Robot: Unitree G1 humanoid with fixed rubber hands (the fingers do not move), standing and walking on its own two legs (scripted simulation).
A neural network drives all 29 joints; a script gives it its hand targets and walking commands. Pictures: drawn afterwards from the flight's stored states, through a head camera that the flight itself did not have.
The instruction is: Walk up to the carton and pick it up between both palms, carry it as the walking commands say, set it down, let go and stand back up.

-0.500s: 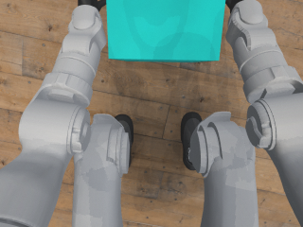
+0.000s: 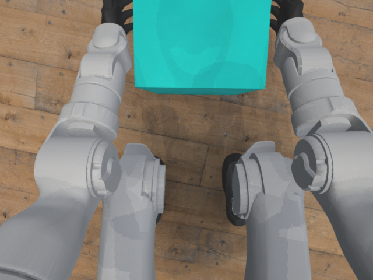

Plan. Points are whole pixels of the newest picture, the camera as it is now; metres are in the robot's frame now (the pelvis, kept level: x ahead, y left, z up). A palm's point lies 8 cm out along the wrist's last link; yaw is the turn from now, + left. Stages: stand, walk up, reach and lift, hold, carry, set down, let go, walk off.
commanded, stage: reach and lift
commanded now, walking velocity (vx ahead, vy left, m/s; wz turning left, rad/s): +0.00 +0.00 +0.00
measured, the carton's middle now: (198, 38) +0.52 -0.02 -0.23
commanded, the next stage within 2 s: none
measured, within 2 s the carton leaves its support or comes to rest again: leaves its support in 0.04 s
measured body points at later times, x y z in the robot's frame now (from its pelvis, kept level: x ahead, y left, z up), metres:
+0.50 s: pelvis -0.01 +0.00 +0.02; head +0.33 -0.01 +0.32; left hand +0.53 +0.12 -0.11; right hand +0.54 -0.17 -0.11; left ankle +0.10 +0.13 -0.33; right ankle +0.10 -0.12 -0.33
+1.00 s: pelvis +0.00 +0.00 +0.07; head +0.32 -0.02 +0.38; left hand +0.53 +0.12 -0.05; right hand +0.53 -0.17 -0.05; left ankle +0.10 +0.13 -0.33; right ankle +0.10 -0.12 -0.33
